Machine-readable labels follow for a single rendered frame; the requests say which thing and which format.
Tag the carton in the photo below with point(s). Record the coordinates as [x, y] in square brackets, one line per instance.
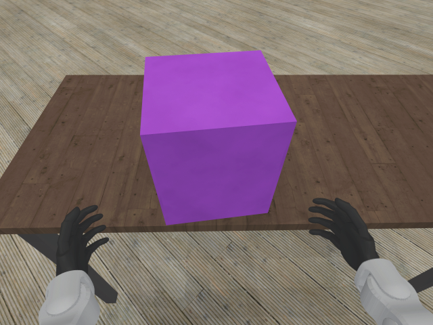
[216, 129]

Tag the robot left forearm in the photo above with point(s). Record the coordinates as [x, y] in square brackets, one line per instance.
[70, 301]

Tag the table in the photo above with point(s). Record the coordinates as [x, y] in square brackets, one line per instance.
[366, 139]

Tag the robot right hand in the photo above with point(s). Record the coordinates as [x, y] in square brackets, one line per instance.
[350, 234]

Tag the robot left hand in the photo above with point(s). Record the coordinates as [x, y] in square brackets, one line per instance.
[72, 253]

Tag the robot right forearm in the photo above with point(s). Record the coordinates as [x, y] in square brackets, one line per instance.
[387, 297]

